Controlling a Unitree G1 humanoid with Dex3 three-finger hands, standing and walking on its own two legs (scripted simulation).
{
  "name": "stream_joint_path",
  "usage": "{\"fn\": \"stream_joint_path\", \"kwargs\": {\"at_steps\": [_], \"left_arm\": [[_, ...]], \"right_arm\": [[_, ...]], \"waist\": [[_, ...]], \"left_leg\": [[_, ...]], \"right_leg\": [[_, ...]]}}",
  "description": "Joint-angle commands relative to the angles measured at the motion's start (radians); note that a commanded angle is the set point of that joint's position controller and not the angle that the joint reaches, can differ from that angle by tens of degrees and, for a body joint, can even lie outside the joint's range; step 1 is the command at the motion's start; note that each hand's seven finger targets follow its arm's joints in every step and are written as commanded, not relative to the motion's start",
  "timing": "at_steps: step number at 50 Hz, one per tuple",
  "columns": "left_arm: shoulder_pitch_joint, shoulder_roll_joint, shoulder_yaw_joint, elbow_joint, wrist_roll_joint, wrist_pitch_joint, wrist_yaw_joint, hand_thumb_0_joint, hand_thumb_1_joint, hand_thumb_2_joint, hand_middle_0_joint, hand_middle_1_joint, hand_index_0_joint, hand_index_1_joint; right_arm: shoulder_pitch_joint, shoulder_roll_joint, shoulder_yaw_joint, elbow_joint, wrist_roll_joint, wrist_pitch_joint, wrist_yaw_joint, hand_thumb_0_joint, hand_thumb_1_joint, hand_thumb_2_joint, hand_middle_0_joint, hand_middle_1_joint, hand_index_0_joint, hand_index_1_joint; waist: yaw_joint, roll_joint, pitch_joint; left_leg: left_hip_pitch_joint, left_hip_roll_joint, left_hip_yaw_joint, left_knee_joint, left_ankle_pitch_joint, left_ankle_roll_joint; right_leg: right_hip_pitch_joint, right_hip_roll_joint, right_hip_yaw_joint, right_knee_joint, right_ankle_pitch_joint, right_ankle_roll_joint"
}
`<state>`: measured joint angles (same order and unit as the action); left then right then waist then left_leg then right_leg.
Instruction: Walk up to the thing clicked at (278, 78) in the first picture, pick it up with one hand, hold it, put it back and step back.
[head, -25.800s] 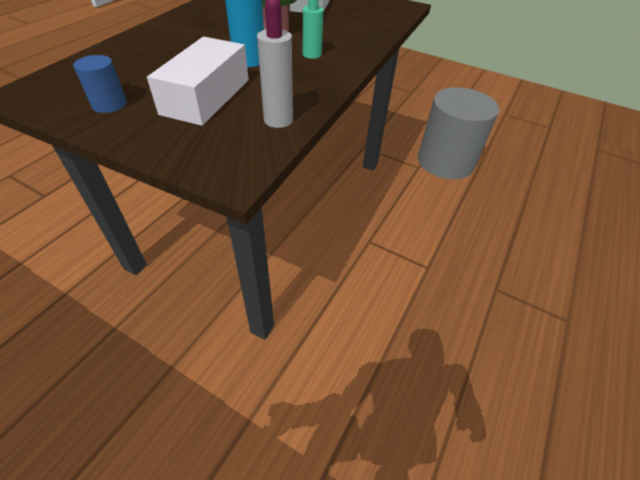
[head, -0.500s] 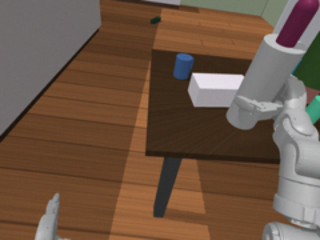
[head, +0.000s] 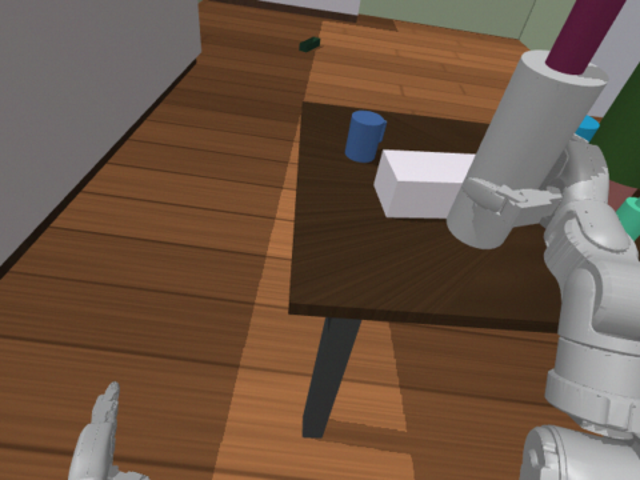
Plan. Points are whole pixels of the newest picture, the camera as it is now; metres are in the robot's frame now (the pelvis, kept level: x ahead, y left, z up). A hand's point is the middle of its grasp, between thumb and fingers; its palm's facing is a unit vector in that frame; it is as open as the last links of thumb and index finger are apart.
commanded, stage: hold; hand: right
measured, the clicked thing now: (528, 131) +0.34 -0.17 +0.33
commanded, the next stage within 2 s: none
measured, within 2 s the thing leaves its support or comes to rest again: neither
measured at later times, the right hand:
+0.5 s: hand (503, 177) +0.35 -0.17 +0.27, palm faces +0.21 +0.98 -0.02, open 10.3 cm
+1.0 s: hand (518, 183) +0.34 -0.18 +0.27, palm faces +0.23 +0.97 -0.03, open 10.3 cm
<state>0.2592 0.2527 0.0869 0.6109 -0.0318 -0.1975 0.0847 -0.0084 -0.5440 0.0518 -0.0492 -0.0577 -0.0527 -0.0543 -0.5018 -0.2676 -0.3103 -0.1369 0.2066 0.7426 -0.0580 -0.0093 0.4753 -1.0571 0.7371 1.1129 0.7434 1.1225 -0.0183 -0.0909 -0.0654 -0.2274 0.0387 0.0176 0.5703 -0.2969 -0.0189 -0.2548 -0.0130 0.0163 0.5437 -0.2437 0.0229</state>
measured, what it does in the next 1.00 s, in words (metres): stands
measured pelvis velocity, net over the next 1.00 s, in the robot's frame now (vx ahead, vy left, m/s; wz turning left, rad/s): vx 0.00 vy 0.00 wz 0.00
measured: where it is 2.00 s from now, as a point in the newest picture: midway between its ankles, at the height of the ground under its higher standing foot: outside the picture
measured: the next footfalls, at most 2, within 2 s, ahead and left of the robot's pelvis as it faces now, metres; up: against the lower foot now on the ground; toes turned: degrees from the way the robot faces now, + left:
none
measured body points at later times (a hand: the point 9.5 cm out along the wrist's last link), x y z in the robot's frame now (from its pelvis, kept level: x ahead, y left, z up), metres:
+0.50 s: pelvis +0.00 +0.01 +0.00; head -0.04 +0.05 +0.45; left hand +0.17 +0.27 -0.07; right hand +0.33 -0.22 +0.27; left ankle +0.01 +0.13 -0.73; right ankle +0.03 -0.14 -0.73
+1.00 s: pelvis +0.00 +0.00 +0.00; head -0.05 +0.05 +0.45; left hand +0.17 +0.27 -0.07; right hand +0.32 -0.23 +0.27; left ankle +0.01 +0.13 -0.73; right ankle +0.03 -0.14 -0.73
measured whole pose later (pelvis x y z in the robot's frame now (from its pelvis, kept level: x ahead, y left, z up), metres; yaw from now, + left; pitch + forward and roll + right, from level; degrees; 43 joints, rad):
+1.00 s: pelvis +0.00 +0.00 +0.00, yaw +0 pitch -3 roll -1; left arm 0.25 0.26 0.09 0.64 -0.03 -0.23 0.09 -0.01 -0.54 0.05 -0.05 -0.06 -0.06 -0.05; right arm -0.47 -0.29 -0.34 -0.13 0.21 0.77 -0.04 -0.01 0.49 -1.07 0.74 1.11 0.75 1.12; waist -0.02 -0.09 -0.07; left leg -0.22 0.04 0.02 0.58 -0.30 -0.01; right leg -0.25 -0.02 0.02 0.54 -0.24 0.03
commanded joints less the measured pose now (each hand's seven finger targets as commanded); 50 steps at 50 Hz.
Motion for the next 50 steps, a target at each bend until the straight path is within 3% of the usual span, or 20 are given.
{"fn": "stream_joint_path", "kwargs": {"at_steps": [1,3,7,9,10,12,15,16,21,23,27,28,31,33,37,41,44,45,49,50], "left_arm": [[-0.181,0.112,0.020,-0.214,-0.001,-0.063,0.004,0.000,-0.550,0.052,-0.046,-0.052,-0.044,-0.053],[-0.141,0.116,0.035,-0.167,0.002,-0.053,0.005,0.000,-0.551,0.050,-0.047,-0.050,-0.045,-0.052],[-0.139,0.093,0.020,-0.143,-0.005,-0.052,0.000,0.000,-0.555,0.055,-0.046,-0.054,-0.044,-0.056],[-0.159,0.141,0.052,-0.174,-0.004,-0.056,0.003,0.000,-0.559,0.057,-0.048,-0.053,-0.044,-0.057],[-0.164,0.119,0.033,-0.185,-0.006,-0.060,0.001,0.000,-0.558,0.055,-0.049,-0.056,-0.046,-0.059],[-0.155,0.097,0.015,-0.155,-0.009,-0.059,-0.001,0.000,-0.553,0.052,-0.049,-0.054,-0.047,-0.056],[-0.162,0.163,0.073,-0.168,-0.008,-0.065,0.006,0.000,-0.552,0.050,-0.050,-0.055,-0.049,-0.056],[-0.147,0.129,0.044,-0.138,-0.006,-0.061,0.000,0.000,-0.553,0.050,-0.049,-0.054,-0.048,-0.055],[-0.166,0.143,0.062,-0.174,-0.003,-0.066,0.002,0.000,-0.547,0.048,-0.049,-0.052,-0.049,-0.052],[-0.143,0.116,0.040,-0.148,-0.002,-0.066,0.000,0.000,-0.547,0.050,-0.046,-0.051,-0.045,-0.051],[-0.165,0.094,0.011,-0.186,-0.001,-0.072,0.003,0.000,-0.552,0.055,-0.046,-0.052,-0.045,-0.053],[-0.167,0.058,-0.013,-0.191,-0.002,-0.071,0.002,0.000,-0.547,0.053,-0.046,-0.054,-0.047,-0.053],[-0.189,0.125,0.034,-0.195,0.002,-0.074,0.020,0.000,-0.551,0.054,-0.047,-0.056,-0.048,-0.055],[-0.201,0.096,-0.001,-0.171,0.002,-0.071,0.018,0.000,-0.552,0.051,-0.050,-0.059,-0.051,-0.058],[-0.177,0.175,0.073,-0.158,-0.002,-0.065,0.025,0.000,-0.544,0.044,-0.051,-0.057,-0.053,-0.055],[-0.130,0.102,0.019,-0.118,-0.007,-0.064,0.006,0.000,-0.549,0.045,-0.052,-0.054,-0.052,-0.054],[-0.117,0.128,0.055,-0.128,-0.005,-0.073,0.003,0.000,-0.548,0.046,-0.050,-0.053,-0.050,-0.053],[-0.141,0.147,0.067,-0.162,-0.004,-0.083,0.006,0.000,-0.544,0.044,-0.050,-0.054,-0.051,-0.052],[-0.147,0.093,0.017,-0.117,-0.003,-0.094,0.002,0.000,-0.556,0.057,-0.047,-0.054,-0.044,-0.057],[-0.157,0.112,0.033,-0.134,-0.003,-0.100,0.009,0.000,-0.551,0.052,-0.047,-0.053,-0.046,-0.054]], "right_arm": [[-0.452,-0.254,-0.122,-0.197,0.014,-0.090,-0.016,0.000,-0.125,-1.315,1.240,1.431,1.296,1.431],[-0.543,-0.257,-0.113,-0.271,0.012,-0.101,-0.018,0.000,-0.122,-1.330,1.250,1.447,1.308,1.447],[-0.549,-0.245,-0.086,-0.287,0.009,-0.106,-0.007,0.000,-0.143,-1.320,1.246,1.434,1.300,1.434],[-0.509,-0.240,-0.082,-0.240,0.006,-0.096,-0.003,0.000,-0.112,-1.325,1.235,1.436,1.294,1.436],[-0.546,-0.209,-0.048,-0.280,0.008,-0.094,0.002,0.000,-0.120,-1.318,1.225,1.424,1.283,1.424],[-0.558,-0.210,-0.044,-0.284,0.007,-0.089,0.008,0.000,-0.102,-1.314,1.221,1.422,1.280,1.422],[-0.470,-0.228,-0.082,-0.158,0.013,-0.061,0.010,0.000,-0.131,-1.304,1.217,1.410,1.274,1.410],[-0.505,-0.214,-0.064,-0.199,0.013,-0.063,0.014,0.000,-0.125,-1.303,1.218,1.410,1.274,1.410],[-0.527,-0.287,-0.138,-0.237,0.014,-0.077,-0.001,0.000,-0.130,-1.322,1.241,1.435,1.299,1.435],[-0.534,-0.296,-0.147,-0.261,0.015,-0.094,-0.008,0.000,-0.135,-1.325,1.256,1.444,1.311,1.444],[-0.507,-0.279,-0.126,-0.324,0.014,-0.124,-0.015,0.000,-0.134,-1.315,1.247,1.432,1.302,1.432],[-0.544,-0.249,-0.088,-0.411,0.013,-0.135,-0.011,0.000,-0.115,-1.299,1.229,1.415,1.285,1.415],[-0.473,-0.233,-0.078,-0.297,0.012,-0.109,-0.006,0.000,-0.112,-1.300,1.219,1.410,1.276,1.410],[-0.514,-0.224,-0.057,-0.324,0.007,-0.098,-0.001,0.000,-0.104,-1.300,1.206,1.404,1.264,1.404],[-0.424,-0.228,-0.081,-0.219,0.011,-0.059,0.012,0.000,-0.138,-1.286,1.208,1.391,1.263,1.391],[-0.445,-0.263,-0.119,-0.197,0.024,-0.051,0.025,0.000,-0.101,-1.293,1.206,1.401,1.265,1.401],[-0.501,-0.262,-0.111,-0.241,0.028,-0.070,0.023,0.000,-0.102,-1.304,1.224,1.418,1.283,1.418],[-0.503,-0.299,-0.148,-0.234,0.027,-0.079,0.019,0.000,-0.103,-1.299,1.222,1.413,1.280,1.413],[-0.563,-0.285,-0.106,-0.321,0.018,-0.116,0.008,0.000,-0.100,-1.296,1.218,1.409,1.274,1.409],[-0.536,-0.251,-0.084,-0.284,0.019,-0.112,0.005,0.000,-0.114,-1.294,1.221,1.407,1.276,1.407]], "waist": [[-0.036,0.116,-0.248],[-0.026,0.075,-0.279],[-0.010,0.059,-0.211],[-0.002,0.089,-0.208],[0.007,0.085,-0.207],[0.000,0.059,-0.200],[0.012,0.122,-0.170],[0.005,0.094,-0.179],[-0.015,0.101,-0.228],[-0.016,0.089,-0.237],[-0.031,0.086,-0.275],[-0.028,0.063,-0.295],[-0.011,0.077,-0.258],[-0.013,0.037,-0.242],[0.005,0.070,-0.184],[-0.004,0.108,-0.129],[0.013,0.131,-0.167],[0.006,0.121,-0.178],[-0.008,0.042,-0.216],[0.000,0.052,-0.218]], "left_leg": [[0.030,-0.033,0.057,-0.099,0.199,0.001],[0.024,-0.033,0.051,-0.094,0.211,0.007],[-0.018,-0.034,0.045,-0.107,0.176,0.008],[-0.016,-0.035,0.048,-0.112,0.174,0.005],[-0.023,-0.033,0.044,-0.113,0.178,0.003],[-0.033,-0.036,0.046,-0.112,0.156,0.008],[-0.035,-0.035,0.050,-0.122,0.149,-0.001],[-0.035,-0.034,0.049,-0.120,0.157,0.000],[-0.003,-0.026,0.043,-0.119,0.165,-0.001],[-0.001,-0.026,0.040,-0.114,0.173,0.001],[0.027,-0.027,0.035,-0.099,0.212,0.004],[0.028,-0.028,0.035,-0.093,0.226,0.006],[0.013,-0.029,0.040,-0.098,0.227,0.003],[0.007,-0.029,0.038,-0.102,0.212,0.005],[-0.022,-0.038,0.054,-0.114,0.148,0.005],[-0.035,-0.039,0.053,-0.132,0.109,0.000],[-0.041,-0.039,0.048,-0.125,0.137,-0.003],[-0.034,-0.037,0.048,-0.122,0.134,-0.003],[-0.036,-0.032,0.040,-0.110,0.129,0.009],[-0.030,-0.033,0.039,-0.108,0.144,0.008]], "right_leg": [[0.127,0.025,-0.026,-0.051,0.178,-0.026],[0.147,0.025,-0.028,-0.051,0.196,-0.023],[0.131,0.028,-0.032,-0.063,0.152,-0.026],[0.127,0.027,-0.029,-0.066,0.146,-0.030],[0.138,0.029,-0.031,-0.062,0.145,-0.030],[0.139,0.026,-0.027,-0.069,0.129,-0.028],[0.127,0.027,-0.026,-0.071,0.115,-0.033],[0.130,0.028,-0.027,-0.070,0.121,-0.031],[0.126,0.035,-0.034,-0.060,0.127,-0.033],[0.131,0.036,-0.036,-0.055,0.134,-0.033],[0.139,0.033,-0.038,-0.042,0.175,-0.031],[0.161,0.031,-0.036,-0.041,0.193,-0.030],[0.152,0.028,-0.034,-0.040,0.196,-0.031],[0.147,0.029,-0.034,-0.047,0.185,-0.027],[0.131,0.023,-0.025,-0.071,0.125,-0.026],[0.098,0.026,-0.029,-0.081,0.077,-0.035],[0.120,0.028,-0.032,-0.075,0.090,-0.036],[0.124,0.027,-0.033,-0.069,0.090,-0.035],[0.136,0.029,-0.030,-0.064,0.093,-0.032],[0.144,0.027,-0.031,-0.059,0.106,-0.033]]}}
